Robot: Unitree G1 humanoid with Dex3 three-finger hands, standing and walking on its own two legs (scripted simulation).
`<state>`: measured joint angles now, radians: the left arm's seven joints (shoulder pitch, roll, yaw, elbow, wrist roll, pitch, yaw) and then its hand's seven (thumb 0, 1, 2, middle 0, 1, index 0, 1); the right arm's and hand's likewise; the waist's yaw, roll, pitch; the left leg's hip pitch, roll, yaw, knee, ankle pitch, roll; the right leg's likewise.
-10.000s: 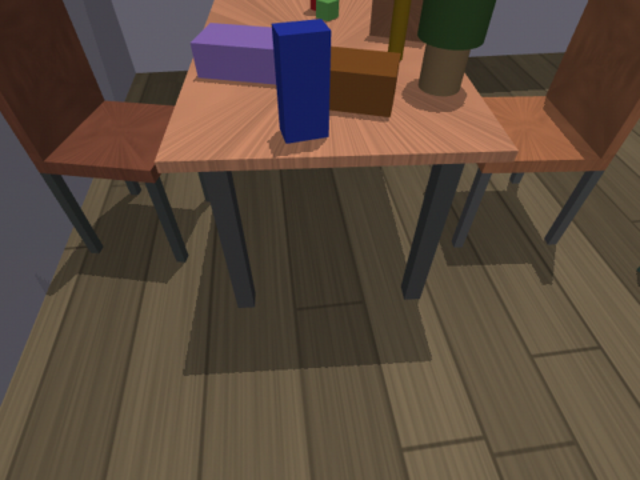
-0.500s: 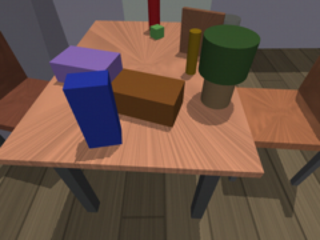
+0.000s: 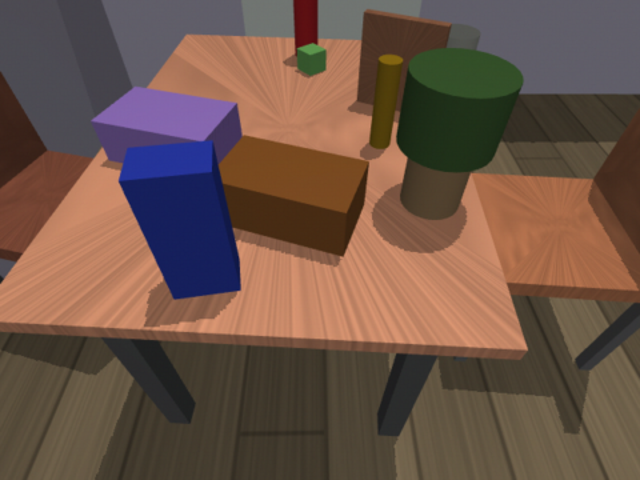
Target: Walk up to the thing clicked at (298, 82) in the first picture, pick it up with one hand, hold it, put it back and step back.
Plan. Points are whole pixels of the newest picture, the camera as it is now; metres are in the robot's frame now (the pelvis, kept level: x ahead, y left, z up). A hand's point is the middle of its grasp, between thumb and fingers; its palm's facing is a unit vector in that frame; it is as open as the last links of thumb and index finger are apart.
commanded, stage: stand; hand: left
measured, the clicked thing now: (191, 228) +0.45 +0.20 +0.07
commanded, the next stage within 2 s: none
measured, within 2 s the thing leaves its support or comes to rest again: neither
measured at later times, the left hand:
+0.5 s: hand out of the picture +0.07 +0.25 -0.16, palm faces -0.01 -0.94 -0.34, open 7.3 cm
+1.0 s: hand out of the picture +0.07 +0.24 -0.16, palm faces -0.02 -0.94 -0.34, open 7.3 cm
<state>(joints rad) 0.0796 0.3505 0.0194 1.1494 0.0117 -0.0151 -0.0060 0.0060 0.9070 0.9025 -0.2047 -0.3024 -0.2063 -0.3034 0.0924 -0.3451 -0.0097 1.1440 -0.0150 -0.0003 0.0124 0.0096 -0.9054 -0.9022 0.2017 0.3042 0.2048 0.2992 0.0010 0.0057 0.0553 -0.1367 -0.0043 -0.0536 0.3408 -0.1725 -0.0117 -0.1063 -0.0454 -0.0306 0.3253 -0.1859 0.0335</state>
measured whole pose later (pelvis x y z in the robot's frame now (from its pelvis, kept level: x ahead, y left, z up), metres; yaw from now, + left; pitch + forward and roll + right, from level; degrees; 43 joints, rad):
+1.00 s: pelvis +0.00 -0.01 +0.00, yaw +0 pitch -2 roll +0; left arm 0.11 0.35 0.01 1.13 0.01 -0.01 -0.01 0.01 0.91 0.90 -0.20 -0.30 -0.21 -0.30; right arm 0.12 -0.36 0.01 1.13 -0.01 0.00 0.01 0.01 -0.91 -0.90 0.20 0.30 0.21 0.30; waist 0.00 0.01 0.06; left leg -0.13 0.02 -0.06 0.33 -0.17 -0.03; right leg -0.10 -0.02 -0.03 0.32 -0.19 0.01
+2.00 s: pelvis +0.01 -0.01 +0.00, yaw -1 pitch -2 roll +0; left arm 0.12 0.35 0.01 1.12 0.01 -0.01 -0.01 0.01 0.91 0.90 -0.20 -0.30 -0.21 -0.30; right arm 0.11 -0.36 0.01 1.12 -0.01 -0.01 0.00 0.01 -0.90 -0.90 0.20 0.30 0.21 0.30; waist 0.00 0.01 0.05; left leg -0.12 0.02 -0.05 0.32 -0.18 -0.03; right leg -0.10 -0.03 -0.03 0.32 -0.20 0.02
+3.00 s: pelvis +0.02 +0.00 +0.00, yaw -3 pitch -2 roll +0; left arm 0.42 0.28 0.17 0.08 -0.05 -0.09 0.05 -0.01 -0.53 0.01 -0.07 -0.05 -0.07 -0.05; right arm 0.25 -0.22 -0.08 0.62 0.02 -0.07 -0.05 0.00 0.44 -0.04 0.06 0.05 0.06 0.05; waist 0.04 0.04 0.01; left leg -0.13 0.02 -0.01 0.41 -0.25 -0.02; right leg -0.13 -0.03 0.01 0.41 -0.25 0.02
